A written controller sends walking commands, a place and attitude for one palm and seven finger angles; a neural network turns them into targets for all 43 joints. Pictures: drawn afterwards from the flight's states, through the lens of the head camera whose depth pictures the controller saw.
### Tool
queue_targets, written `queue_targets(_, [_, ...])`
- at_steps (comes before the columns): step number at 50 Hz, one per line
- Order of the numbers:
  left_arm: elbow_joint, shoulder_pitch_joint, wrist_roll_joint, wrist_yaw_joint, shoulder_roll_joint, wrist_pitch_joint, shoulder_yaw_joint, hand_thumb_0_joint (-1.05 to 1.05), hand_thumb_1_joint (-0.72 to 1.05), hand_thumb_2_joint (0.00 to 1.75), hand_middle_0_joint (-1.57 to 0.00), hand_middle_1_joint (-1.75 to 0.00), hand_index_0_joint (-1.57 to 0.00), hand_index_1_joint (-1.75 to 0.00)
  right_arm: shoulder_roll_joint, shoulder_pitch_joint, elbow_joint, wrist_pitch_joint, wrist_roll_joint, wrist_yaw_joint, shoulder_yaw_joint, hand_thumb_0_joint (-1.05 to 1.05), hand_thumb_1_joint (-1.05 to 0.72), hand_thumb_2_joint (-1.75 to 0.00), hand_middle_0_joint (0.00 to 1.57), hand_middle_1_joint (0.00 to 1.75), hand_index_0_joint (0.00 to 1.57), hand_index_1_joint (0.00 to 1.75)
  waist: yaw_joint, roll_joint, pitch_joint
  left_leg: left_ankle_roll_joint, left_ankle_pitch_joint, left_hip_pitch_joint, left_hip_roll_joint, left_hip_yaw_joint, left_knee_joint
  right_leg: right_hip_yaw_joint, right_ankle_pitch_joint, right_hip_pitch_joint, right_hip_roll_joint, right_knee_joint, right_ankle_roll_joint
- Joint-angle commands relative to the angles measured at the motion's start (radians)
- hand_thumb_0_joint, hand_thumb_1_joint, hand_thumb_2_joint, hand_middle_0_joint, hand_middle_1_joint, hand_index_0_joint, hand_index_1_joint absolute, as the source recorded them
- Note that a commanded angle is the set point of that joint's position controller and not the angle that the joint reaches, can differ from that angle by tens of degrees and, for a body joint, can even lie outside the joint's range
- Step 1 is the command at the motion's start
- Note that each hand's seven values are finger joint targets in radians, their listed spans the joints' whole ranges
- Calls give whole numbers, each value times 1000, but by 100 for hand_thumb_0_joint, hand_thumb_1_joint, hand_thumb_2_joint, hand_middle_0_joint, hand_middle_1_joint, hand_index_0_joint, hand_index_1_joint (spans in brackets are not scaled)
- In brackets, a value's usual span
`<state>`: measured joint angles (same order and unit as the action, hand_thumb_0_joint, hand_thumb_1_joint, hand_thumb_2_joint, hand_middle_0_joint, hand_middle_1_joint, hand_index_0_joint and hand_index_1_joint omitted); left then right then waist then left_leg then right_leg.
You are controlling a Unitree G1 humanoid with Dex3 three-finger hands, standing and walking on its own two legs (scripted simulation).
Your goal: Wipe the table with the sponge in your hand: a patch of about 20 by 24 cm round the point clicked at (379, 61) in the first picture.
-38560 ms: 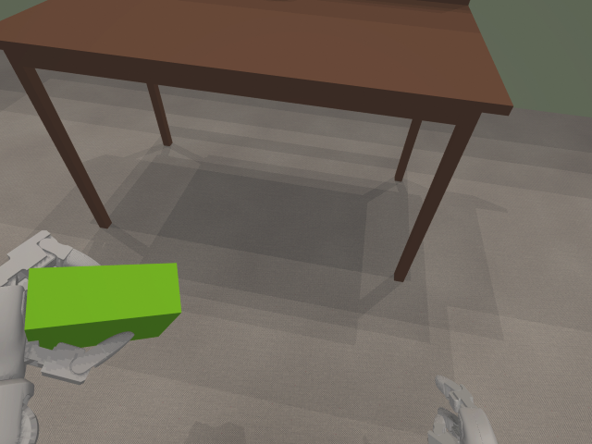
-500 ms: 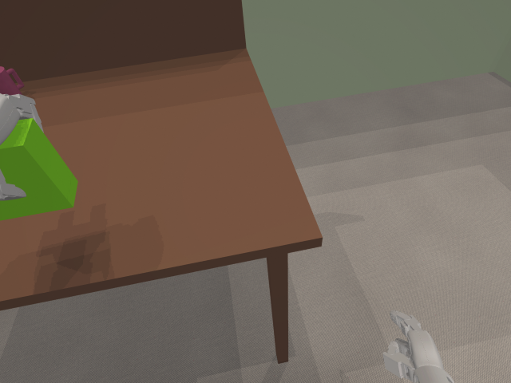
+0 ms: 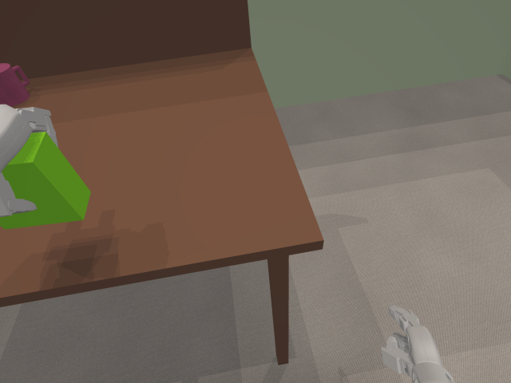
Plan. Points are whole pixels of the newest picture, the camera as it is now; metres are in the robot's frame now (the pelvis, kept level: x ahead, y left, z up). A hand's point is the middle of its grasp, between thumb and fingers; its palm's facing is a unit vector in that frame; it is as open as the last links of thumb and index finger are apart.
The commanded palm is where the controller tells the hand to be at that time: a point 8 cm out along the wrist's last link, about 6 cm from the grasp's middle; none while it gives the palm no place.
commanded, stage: bring the sponge back beside the body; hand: left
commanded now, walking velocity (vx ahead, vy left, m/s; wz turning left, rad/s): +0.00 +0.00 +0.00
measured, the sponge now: (33, 193) +0.26 +0.36 +0.19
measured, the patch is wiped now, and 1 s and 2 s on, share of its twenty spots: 1.00 1.00 1.00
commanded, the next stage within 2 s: step back with the hand held close in 1.28 s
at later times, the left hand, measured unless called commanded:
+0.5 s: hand (6, 198) +0.22 +0.33 +0.24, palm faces +0.21 +0.03 -0.98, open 9.7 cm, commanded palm +0.16 +0.33 +0.30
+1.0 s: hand (38, 237) +0.18 +0.27 +0.22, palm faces +0.25 -0.05 -0.97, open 9.7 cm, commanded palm +0.13 +0.28 +0.30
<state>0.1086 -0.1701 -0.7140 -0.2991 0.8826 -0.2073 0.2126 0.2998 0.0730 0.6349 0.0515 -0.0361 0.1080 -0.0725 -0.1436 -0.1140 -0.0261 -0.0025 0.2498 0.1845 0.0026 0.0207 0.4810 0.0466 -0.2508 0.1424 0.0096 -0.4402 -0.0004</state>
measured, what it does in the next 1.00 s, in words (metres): stands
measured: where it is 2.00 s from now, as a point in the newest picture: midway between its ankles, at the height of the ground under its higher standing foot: outside the picture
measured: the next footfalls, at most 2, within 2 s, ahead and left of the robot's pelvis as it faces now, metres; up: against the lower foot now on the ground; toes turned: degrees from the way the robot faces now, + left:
none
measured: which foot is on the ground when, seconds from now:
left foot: down 0.00-1.00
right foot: down 0.00-1.00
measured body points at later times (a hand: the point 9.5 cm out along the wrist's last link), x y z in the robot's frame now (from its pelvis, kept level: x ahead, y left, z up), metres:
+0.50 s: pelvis -0.02 +0.00 +0.00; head -0.04 -0.03 +0.45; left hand +0.20 +0.32 +0.29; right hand +0.25 -0.17 -0.07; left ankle +0.01 +0.12 -0.74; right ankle -0.01 -0.12 -0.74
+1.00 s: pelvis -0.03 -0.01 +0.00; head -0.07 -0.07 +0.44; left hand +0.16 +0.27 +0.27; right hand +0.23 -0.20 -0.06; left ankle +0.01 +0.12 -0.74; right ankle -0.01 -0.12 -0.74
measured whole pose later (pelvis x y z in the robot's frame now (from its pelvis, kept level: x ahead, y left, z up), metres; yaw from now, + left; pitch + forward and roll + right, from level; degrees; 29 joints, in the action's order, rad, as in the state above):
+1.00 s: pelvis -0.03 -0.01 +0.00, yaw -2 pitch -7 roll +0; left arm 0.51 0.10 -0.71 -0.18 0.72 -0.48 0.10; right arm 0.28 0.01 0.62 0.07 -0.04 0.10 -0.11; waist -0.17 -0.13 -0.01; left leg 0.02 0.21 0.14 0.02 -0.01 0.47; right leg 0.02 -0.24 0.14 -0.01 -0.50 -0.02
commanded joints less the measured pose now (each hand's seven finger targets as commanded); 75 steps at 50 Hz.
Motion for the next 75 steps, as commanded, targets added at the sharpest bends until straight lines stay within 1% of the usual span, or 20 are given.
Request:
queue_targets(1, [173,-235,-23,43,327,-89,189,0,10,130,-120,-160,-120,-160,111,-201,-179,-40,0,5,44,0,-90,-90,20,30,20,30,-10,9,274,-9,-333,-15,-43,-23,-47,-22,305,-133,-26,5,-30])
queue_targets(3, [189,-232,-26,22,280,-115,140,0,10,130,-120,-160,-120,-160,101,-210,-188,-43,-10,7,24,0,-90,-90,20,30,20,30,7,33,254,-9,-302,-14,-37,-24,-57,-10,253,-110,-25,11,-25])
queue_targets(8, [359,-211,-33,12,295,-102,157,0,10,130,-120,-160,-120,-160,84,-233,-206,-57,-4,20,16,0,-90,-90,20,30,20,30,-5,10,296,-18,-314,-52,-40,-14,-57,-12,236,-113,-26,3,-28])
queue_targets(14, [358,-185,-20,78,315,-89,216,0,10,130,-120,-160,-120,-160,78,-225,-172,-55,4,22,24,0,-90,-90,20,30,20,30,-19,-20,222,-6,-255,-42,-30,-7,-79,-15,163,-87,-37,30,-37])
queue_targets(17, [354,-208,-28,107,274,-131,178,0,10,130,-120,-160,-120,-160,77,-277,-175,-51,-5,16,21,0,-90,-90,20,30,20,30,-31,-79,194,5,-219,-21,-31,0,-88,-40,119,-69,-47,42,-49])
queue_targets(28, [476,-129,-46,78,141,-225,39,0,10,130,-120,-160,-120,-160,62,-323,-206,-45,-8,12,-4,0,-90,-90,20,30,20,30,-17,-2,232,-4,-147,-26,-25,-12,-112,-27,65,-80,-37,21,-34])
queue_targets(35, [535,-94,-66,127,223,-222,134,0,10,130,-120,-160,-120,-160,64,-323,-195,-37,10,12,8,0,-90,-90,20,30,20,30,-44,-15,203,-2,-113,-13,-28,-4,-109,-57,18,-74,-40,29,-43])
queue_targets(43, [511,11,-20,151,85,-256,59,0,10,130,-120,-160,-120,-160,51,-329,-201,-36,-6,-5,-2,0,-90,-90,20,30,20,30,-30,44,126,3,-82,-5,-24,-34,-96,-77,-24,-26,-38,54,-31])
queue_targets(48, [540,12,-23,160,69,-262,39,0,10,130,-120,-160,-120,-160,53,-336,-212,-50,-5,0,-4,0,-90,-90,20,30,20,30,-24,52,120,-1,-47,-1,-29,-39,-81,-92,-75,-10,-30,63,-25])
queue_targets(52, [598,-40,-51,181,144,-256,94,0,10,130,-120,-160,-120,-160,56,-366,-212,-57,1,12,10,0,-90,-90,20,30,20,30,-30,-16,160,-2,-34,-25,-37,-29,-73,-141,-107,-14,-34,78,-41])
queue_targets(57, [599,-52,-62,199,154,-255,107,0,10,130,-120,-160,-120,-160,49,-366,-205,-60,2,11,13,0,-90,-90,20,30,20,30,-38,-40,168,1,-78,-36,-41,-26,-68,-148,-64,-26,-38,73,-48])
queue_targets(63, [504,11,-31,189,83,-261,59,0,10,130,-120,-160,-120,-160,53,-328,-198,-58,0,-1,2,0,-90,-90,20,30,20,30,-38,69,122,-1,-100,-13,-34,-46,-59,-119,-14,-24,-29,62,-29])
queue_targets(67, [521,21,-22,179,99,-269,84,0,10,130,-120,-160,-120,-160,60,-355,-204,-52,-6,-3,13,0,-90,-90,20,30,20,30,-31,29,127,0,-92,-24,-33,-38,-61,-135,-12,-12,-37,73,-33])
queue_targets(69, [504,49,-18,180,85,-268,71,0,10,130,-120,-160,-120,-160,60,-322,-194,-54,-1,-4,13,0,-90,-90,20,30,20,30,-30,48,133,-5,-114,-19,-33,-47,-61,-111,23,-35,-31,54,-25])
queue_targets(70, [463,75,-8,168,-144,-277,-131,0,10,130,-120,-160,-120,-160,48,-324,-204,-57,-9,-7,2,0,-90,-90,20,30,20,30,-3,57,66,-6,-88,-4,-36,-52,-72,-70,11,0,-24,63,-17])
queue_targets(71, [734,-109,722,278,-181,-40,238,0,10,130,-120,-160,-120,-160,42,-126,-377,-72,-22,-35,55,0,-90,-90,20,30,20,30,126,265,-33,-30,130,-2,-9,-15,74,-209,-84,298,13,199,-15])
queue_targets(72, [622,-26,713,331,-96,45,242,0,10,130,-120,-160,-120,-160,36,-106,-288,-83,5,-32,5,0,-90,-90,20,30,20,30,119,349,18,-35,170,-45,-44,-17,153,-246,-188,350,59,231,-42])
queue_targets(73, [529,140,710,354,-165,67,211,0,10,130,-120,-160,-120,-160,22,-116,-267,-77,16,-33,19,0,-90,-90,20,30,20,30,117,374,34,-35,145,-58,-53,-24,194,-239,-202,382,95,225,-67])
queue_targets(74, [660,170,743,376,-143,112,284,0,10,130,-120,-160,-120,-160,26,-53,-268,-66,11,-32,30,0,-90,-90,20,30,20,30,115,380,110,-30,105,-50,-34,-11,216,-225,-127,334,147,196,-70])
queue_targets(75, [744,184,753,395,-120,150,323,0,10,130,-120,-160,-120,-160,31,-36,-253,-60,18,-27,30,0,-90,-90,20,30,20,30,122,291,182,-25,21,-45,-11,-17,159,-187,35,239,163,113,-75])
